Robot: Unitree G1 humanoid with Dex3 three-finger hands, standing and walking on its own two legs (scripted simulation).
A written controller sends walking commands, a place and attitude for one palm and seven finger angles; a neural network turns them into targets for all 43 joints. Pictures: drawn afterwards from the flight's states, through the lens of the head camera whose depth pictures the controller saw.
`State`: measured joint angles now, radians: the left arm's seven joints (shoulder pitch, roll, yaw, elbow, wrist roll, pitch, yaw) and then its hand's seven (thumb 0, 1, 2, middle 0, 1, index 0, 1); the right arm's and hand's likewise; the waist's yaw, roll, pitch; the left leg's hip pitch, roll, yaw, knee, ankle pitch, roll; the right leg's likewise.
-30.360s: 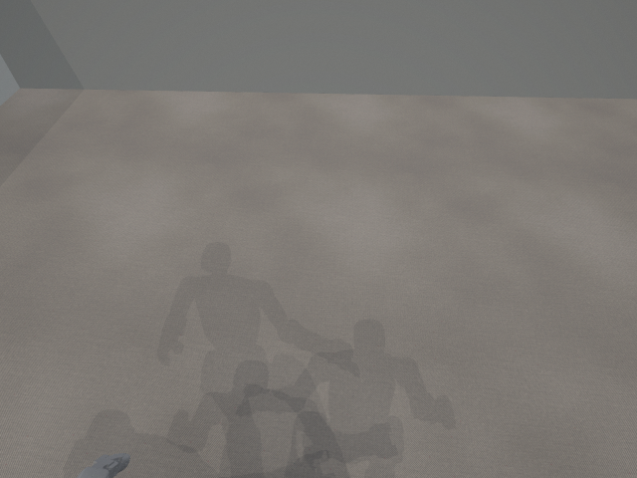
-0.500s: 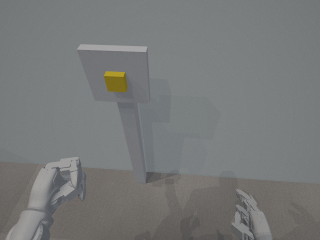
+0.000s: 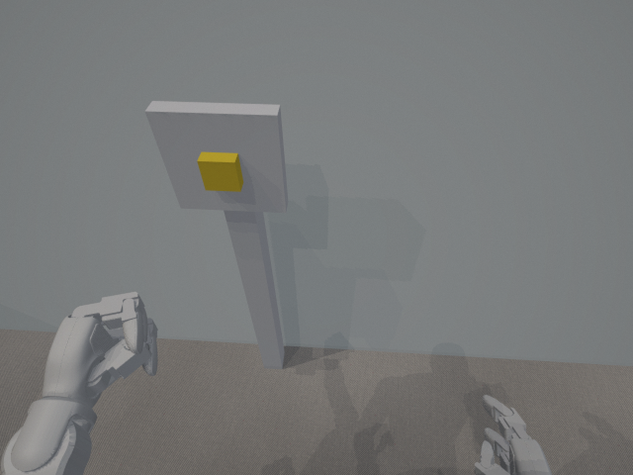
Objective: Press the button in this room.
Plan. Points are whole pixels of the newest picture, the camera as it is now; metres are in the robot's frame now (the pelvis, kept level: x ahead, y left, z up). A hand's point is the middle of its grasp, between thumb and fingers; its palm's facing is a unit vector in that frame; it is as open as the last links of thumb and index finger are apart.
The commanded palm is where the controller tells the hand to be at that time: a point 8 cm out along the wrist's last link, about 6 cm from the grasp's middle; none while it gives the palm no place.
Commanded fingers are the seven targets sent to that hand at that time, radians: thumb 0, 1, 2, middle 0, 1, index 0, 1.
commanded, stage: raise the hand and make a fist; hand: left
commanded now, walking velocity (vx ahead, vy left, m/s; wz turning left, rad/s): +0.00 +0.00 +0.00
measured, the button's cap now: (221, 170) +0.53 +0.19 +0.10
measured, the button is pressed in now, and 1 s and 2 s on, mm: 0 0 0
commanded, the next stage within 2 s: aim a knuckle at the button in 0.08 s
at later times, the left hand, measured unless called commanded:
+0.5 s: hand (181, 312) +0.28 +0.19 +0.08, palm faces -0.03 -1.00 -0.05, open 3.1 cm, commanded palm +0.26 +0.24 +0.09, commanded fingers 0.00 0.90 0.90 -1.30 -1.50 -1.30 -1.50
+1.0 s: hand (209, 256) +0.37 +0.18 +0.08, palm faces -0.01 -1.00 -0.02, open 3.1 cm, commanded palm +0.35 +0.23 +0.08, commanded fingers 0.00 0.90 0.90 -1.30 -1.50 -1.30 -1.50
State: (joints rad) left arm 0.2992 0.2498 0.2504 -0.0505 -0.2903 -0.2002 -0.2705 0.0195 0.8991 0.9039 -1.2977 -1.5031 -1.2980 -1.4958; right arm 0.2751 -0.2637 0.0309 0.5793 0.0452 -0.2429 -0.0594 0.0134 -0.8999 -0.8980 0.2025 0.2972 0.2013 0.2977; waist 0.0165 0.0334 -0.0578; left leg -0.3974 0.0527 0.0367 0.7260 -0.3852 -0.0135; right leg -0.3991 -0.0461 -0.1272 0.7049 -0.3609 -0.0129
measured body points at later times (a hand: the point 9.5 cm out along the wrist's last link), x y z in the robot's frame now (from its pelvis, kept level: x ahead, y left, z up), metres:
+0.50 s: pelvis -0.01 +0.00 +0.00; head +0.01 -0.01 +0.45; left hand +0.28 +0.24 +0.09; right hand +0.15 -0.23 -0.09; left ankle -0.01 +0.13 -0.72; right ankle +0.00 -0.11 -0.72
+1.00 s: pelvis -0.01 +0.00 +0.00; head +0.04 +0.00 +0.44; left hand +0.36 +0.23 +0.08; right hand +0.11 -0.25 -0.11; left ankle -0.01 +0.13 -0.72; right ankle +0.00 -0.11 -0.72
